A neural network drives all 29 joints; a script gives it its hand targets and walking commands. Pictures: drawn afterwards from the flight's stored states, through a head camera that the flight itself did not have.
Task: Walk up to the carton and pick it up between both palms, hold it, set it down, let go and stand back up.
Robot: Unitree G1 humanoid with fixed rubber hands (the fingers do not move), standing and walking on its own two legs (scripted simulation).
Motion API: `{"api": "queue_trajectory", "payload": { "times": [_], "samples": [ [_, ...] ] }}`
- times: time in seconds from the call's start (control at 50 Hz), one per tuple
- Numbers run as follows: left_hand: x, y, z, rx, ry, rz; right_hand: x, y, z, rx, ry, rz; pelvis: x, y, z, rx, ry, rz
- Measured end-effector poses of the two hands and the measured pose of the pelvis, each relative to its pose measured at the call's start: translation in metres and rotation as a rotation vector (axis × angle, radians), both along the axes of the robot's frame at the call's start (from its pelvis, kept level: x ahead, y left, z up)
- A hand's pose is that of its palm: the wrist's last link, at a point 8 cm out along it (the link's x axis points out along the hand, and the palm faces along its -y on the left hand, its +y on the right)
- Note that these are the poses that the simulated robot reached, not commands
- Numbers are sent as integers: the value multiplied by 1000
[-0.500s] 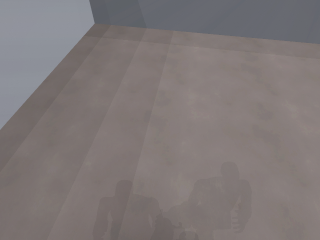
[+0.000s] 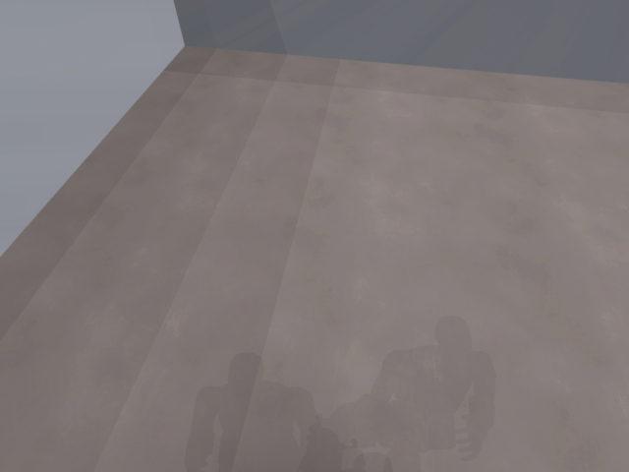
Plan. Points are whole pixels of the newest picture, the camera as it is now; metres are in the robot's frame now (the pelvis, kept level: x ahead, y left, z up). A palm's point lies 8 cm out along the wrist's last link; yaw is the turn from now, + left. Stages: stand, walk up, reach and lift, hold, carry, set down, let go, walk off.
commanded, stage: stand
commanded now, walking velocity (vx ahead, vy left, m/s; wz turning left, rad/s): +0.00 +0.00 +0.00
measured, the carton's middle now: out of the picture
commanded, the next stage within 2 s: walk up in 0.68 s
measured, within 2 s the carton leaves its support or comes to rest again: neither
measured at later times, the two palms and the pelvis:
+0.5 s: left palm out of the picture +0.01 +0.23 -0.14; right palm out of the picture +0.01 -0.23 -0.14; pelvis +0.00 +0.00 +0.00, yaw +0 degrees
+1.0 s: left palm out of the picture +0.02 +0.23 -0.15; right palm out of the picture +0.02 -0.25 -0.15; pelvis -0.01 +0.00 -0.01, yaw -7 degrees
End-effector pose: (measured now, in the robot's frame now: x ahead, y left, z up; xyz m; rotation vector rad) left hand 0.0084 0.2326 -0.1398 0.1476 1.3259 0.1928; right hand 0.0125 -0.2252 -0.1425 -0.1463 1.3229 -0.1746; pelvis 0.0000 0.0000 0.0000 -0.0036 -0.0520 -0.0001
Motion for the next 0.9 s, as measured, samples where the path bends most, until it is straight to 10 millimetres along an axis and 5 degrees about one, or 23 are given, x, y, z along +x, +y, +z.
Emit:
{"api": "queue_trajectory", "payload": {
  "times": [0.9],
  "samples": [
    [1, -11, 0, -3, 19, -2, -5, -3, -4, 7, 39, -17, 4, -6, 0, 4, 1, -21]
  ]
}}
